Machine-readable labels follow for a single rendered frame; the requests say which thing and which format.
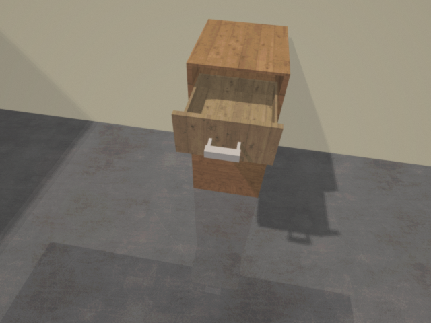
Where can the handle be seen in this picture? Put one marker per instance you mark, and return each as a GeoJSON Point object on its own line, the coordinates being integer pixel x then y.
{"type": "Point", "coordinates": [222, 153]}

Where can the cabinet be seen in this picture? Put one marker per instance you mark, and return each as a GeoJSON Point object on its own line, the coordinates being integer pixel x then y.
{"type": "Point", "coordinates": [244, 50]}

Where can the drawer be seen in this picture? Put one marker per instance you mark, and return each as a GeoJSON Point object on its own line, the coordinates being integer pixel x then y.
{"type": "Point", "coordinates": [230, 110]}

